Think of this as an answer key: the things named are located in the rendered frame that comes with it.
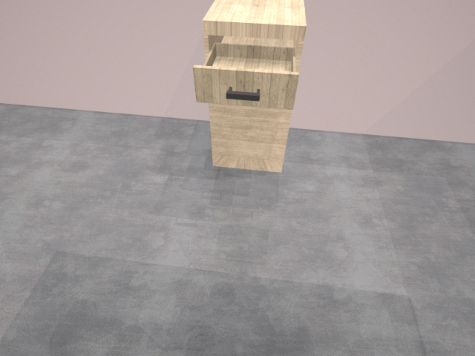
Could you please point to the handle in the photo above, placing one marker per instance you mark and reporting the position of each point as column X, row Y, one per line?
column 243, row 95

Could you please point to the drawer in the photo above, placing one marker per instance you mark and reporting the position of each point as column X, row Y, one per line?
column 246, row 68

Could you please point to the cabinet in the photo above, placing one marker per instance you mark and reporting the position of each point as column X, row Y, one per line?
column 251, row 137

